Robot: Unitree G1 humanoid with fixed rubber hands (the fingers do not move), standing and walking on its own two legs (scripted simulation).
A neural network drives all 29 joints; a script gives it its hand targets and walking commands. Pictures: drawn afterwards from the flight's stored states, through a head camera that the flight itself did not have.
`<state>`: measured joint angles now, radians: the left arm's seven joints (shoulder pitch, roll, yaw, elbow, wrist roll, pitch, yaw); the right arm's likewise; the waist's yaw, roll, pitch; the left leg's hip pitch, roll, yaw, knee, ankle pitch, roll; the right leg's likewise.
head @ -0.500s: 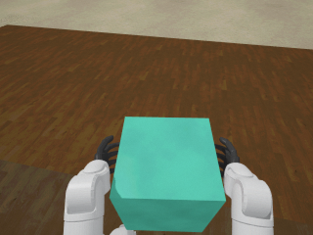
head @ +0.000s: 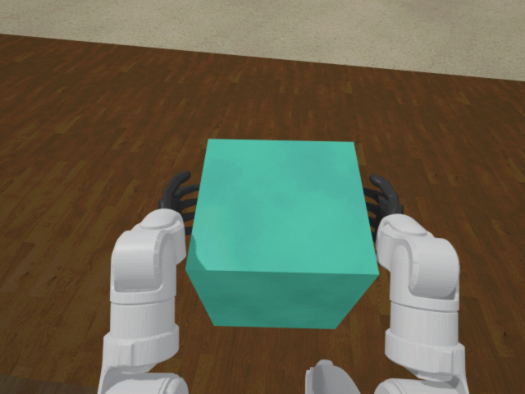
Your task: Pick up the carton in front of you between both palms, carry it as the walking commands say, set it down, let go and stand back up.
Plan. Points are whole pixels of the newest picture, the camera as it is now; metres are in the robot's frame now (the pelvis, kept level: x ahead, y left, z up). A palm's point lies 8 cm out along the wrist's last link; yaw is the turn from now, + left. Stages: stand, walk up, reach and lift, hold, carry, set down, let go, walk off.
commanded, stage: carry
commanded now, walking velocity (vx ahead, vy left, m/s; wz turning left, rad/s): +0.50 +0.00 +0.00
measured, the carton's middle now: (277, 242) +0.34 -0.01 +0.04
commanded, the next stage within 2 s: none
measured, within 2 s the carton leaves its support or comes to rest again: neither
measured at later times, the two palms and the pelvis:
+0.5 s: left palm (212, 88) +0.71 +0.12 +0.07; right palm (341, 88) +0.74 -0.18 +0.07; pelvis +0.35 -0.05 -0.02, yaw +1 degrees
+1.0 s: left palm (232, 36) +1.05 +0.10 +0.04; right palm (332, 39) +1.04 -0.20 +0.04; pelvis +0.67 -0.03 -0.06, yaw +0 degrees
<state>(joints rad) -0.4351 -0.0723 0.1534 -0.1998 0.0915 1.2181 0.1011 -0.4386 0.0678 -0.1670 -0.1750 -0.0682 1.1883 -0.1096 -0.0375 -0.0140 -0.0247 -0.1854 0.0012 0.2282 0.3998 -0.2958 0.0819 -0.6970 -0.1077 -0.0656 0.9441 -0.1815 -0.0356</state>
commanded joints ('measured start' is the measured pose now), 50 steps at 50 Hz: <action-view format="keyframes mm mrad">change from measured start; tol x32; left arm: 1 -676 -824 -677 63 -395 -22 -187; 16 -1096 -1092 -569 144 -534 -46 -221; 50 -886 -947 -621 71 -373 -44 -144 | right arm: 1 -682 821 695 46 435 5 245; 50 -930 1013 674 60 499 -12 237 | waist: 1 -21 118 -250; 11 103 -313 -555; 31 27 -94 -466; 34 -35 324 -616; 50 -50 128 -500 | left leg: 1 193 204 -142 -98 436 98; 8 264 158 -33 275 747 -12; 11 -399 -96 -149 963 -229 -62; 13 -541 -20 -250 1078 -197 -12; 26 -494 -63 -73 233 318 -27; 32 195 57 -148 -13 721 5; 33 431 264 -376 207 1197 23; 35 637 418 -718 161 890 292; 50 312 103 -210 272 960 82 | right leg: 1 27 48 -78 -206 112 -11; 9 641 111 -96 -483 161 -52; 12 1020 -271 607 -539 181 -262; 30 812 12 -5 -236 754 -81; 35 -25 173 114 537 -455 -1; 50 237 185 -58 -442 294 -3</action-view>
